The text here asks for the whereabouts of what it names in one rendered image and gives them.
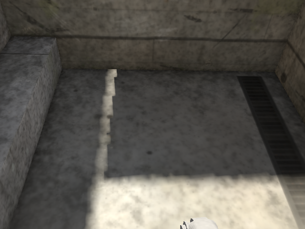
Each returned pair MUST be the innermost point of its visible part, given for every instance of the right robot thigh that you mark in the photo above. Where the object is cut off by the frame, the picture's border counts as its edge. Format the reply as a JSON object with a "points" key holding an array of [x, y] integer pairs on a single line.
{"points": [[199, 223]]}

